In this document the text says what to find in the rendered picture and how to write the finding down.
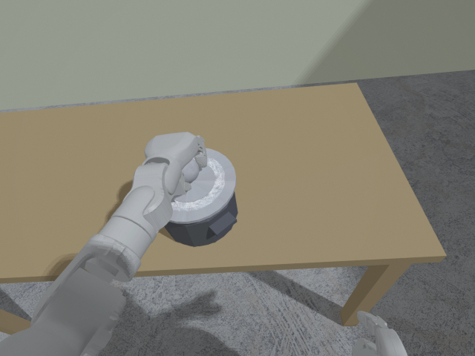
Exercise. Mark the lid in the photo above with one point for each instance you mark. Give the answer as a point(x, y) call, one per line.
point(210, 192)

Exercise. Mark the left robot upper arm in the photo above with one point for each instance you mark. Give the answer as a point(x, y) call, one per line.
point(79, 319)

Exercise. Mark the left robot forearm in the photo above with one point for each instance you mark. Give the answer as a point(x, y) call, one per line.
point(115, 252)

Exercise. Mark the table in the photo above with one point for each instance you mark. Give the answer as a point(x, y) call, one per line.
point(318, 186)

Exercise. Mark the knob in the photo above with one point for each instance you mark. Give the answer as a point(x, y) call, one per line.
point(191, 171)

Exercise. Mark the robot right hand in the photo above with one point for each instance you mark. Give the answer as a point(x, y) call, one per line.
point(388, 342)

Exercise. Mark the pot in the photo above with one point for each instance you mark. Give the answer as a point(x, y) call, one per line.
point(207, 231)

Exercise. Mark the robot left hand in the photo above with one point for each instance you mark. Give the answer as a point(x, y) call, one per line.
point(183, 147)

